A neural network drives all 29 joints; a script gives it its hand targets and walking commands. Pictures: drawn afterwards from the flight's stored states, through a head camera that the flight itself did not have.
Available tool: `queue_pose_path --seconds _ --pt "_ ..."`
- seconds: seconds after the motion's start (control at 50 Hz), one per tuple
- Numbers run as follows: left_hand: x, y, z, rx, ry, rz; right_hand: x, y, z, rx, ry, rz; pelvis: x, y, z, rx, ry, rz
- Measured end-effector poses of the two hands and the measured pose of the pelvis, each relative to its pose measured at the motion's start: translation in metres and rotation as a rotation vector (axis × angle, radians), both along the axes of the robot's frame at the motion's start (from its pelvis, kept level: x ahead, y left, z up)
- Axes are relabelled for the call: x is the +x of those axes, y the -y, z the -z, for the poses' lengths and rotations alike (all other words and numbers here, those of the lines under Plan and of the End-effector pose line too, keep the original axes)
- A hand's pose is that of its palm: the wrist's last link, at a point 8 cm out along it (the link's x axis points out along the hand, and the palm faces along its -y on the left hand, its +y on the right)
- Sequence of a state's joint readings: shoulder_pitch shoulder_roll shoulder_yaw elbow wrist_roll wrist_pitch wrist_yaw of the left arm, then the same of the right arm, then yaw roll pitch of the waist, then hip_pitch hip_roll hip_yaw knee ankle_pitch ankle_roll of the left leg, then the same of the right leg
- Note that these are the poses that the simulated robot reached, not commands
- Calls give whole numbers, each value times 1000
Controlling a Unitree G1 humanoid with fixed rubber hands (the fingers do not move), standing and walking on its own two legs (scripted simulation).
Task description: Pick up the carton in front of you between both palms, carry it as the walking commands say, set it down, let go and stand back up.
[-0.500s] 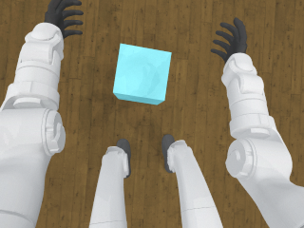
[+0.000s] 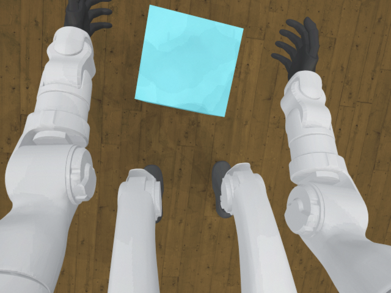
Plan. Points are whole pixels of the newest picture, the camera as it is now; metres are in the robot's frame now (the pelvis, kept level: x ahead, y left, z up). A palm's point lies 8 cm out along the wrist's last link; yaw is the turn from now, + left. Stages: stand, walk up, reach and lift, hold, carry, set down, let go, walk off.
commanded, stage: reach and lift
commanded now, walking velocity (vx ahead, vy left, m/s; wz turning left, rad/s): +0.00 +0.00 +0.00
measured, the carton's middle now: (185, 72) +0.50 +0.01 -0.41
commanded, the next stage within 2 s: none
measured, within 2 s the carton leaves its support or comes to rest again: leaves its support in 1.28 s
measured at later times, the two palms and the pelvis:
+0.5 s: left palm (113, 53) +0.52 +0.19 -0.34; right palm (259, 82) +0.47 -0.17 -0.34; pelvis -0.06 +0.00 -0.15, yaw +0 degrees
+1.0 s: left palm (126, 52) +0.53 +0.16 -0.34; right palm (256, 75) +0.48 -0.16 -0.34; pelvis -0.04 -0.01 -0.16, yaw +0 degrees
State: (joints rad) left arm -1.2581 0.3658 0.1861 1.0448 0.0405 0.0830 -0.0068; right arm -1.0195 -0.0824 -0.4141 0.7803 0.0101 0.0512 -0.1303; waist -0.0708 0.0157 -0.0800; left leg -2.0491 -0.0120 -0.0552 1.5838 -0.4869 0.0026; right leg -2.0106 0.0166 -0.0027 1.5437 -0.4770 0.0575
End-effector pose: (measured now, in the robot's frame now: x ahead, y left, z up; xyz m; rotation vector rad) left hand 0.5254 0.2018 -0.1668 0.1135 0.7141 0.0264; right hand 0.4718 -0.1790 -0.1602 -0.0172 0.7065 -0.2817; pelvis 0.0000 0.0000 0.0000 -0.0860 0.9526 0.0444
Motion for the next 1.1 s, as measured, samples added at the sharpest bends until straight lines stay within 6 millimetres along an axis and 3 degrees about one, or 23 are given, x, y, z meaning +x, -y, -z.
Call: queue_pose_path --seconds 0.12,0.24,0.36,0.5,0.6,0.72,0.94,1.1 --pt "-5 -4 57 4 20 -4 -3 1 56 8 9 -10 -21 6 60 4 64 5" --pt "-4 2 95 -3 19 2 -6 1 97 18 -7 -2 -43 8 106 8 158 9" --pt "-2 9 128 -5 -10 8 -5 -3 134 29 -35 -8 -57 5 134 9 234 12" --pt "-1 11 174 -7 -37 8 -5 -7 180 17 -90 -30 -56 2 154 8 284 11" --pt "2 16 187 -4 -22 25 8 1 178 0 -41 -17 -47 0 161 5 307 13" --pt "17 26 174 -15 20 39 15 -9 180 32 -45 -30 -40 1 165 5 295 14" --pt "3 35 178 -18 -14 46 11 -10 175 27 -30 -42 -41 5 164 8 280 15" --pt "4 45 174 -3 -22 75 18 -36 173 64 -33 -43 -49 5 163 11 309 20"
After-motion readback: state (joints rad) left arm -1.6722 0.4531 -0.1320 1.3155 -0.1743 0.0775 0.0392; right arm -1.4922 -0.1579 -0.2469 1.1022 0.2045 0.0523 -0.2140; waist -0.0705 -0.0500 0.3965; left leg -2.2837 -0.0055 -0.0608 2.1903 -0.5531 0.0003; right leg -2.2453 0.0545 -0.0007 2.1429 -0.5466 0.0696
